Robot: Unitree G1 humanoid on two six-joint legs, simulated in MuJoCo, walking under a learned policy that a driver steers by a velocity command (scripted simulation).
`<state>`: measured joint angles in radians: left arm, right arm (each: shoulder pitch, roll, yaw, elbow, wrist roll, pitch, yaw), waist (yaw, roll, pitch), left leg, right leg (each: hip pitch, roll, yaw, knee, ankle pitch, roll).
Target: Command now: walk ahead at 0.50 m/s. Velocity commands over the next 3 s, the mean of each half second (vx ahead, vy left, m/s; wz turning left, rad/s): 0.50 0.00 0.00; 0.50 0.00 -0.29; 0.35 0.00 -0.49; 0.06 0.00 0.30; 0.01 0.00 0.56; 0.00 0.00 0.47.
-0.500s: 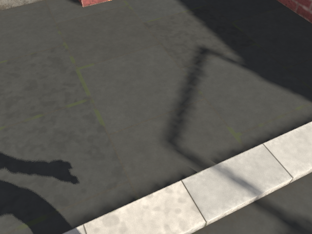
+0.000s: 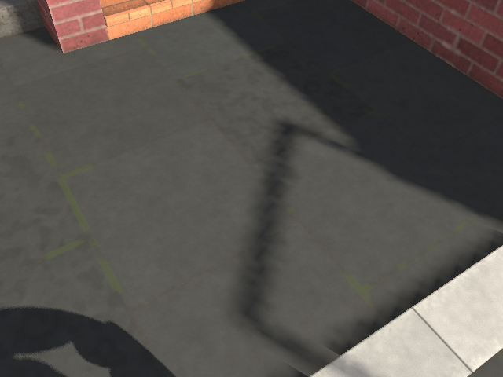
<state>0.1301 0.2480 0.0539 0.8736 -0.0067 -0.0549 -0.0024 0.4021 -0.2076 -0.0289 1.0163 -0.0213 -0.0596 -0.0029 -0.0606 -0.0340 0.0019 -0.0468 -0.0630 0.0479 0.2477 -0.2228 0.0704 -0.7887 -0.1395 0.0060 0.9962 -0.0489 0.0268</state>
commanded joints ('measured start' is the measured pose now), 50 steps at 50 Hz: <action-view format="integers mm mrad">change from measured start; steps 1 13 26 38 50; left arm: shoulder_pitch -115 203 201 272 61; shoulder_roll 3 116 130 23 15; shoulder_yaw -12 25 46 27 42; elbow -88 -37 76 70 -94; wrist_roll -4 12 -19 7 -23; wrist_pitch -8 -37 -69 -3 -3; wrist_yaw -11 -4 12 17 8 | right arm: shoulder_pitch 57 -80 -330 -12 -127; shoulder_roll -145 -155 -93 -244 -142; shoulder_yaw -22 -26 -34 -88 -42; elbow -33 -108 -169 -21 -14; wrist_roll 11 58 37 30 -10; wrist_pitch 11 -56 -13 -35 -61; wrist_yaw -15 17 16 47 -28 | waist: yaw -9 178 81 -30 60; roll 96 -79 -26 172 111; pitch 88 -184 43 -196 38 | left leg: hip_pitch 24 -666 -571 202 -118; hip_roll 287 64 194 261 300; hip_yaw -164 -189 -113 -148 -44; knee -94 1234 398 275 -41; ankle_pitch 304 -163 303 243 442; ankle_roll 147 21 -55 -12 37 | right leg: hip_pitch -92 821 651 324 24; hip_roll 11 -235 -81 41 38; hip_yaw -31 611 44 24 84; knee -93 -698 -866 114 16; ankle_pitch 1 -420 -44 -469 19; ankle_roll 3 -316 -236 -91 -54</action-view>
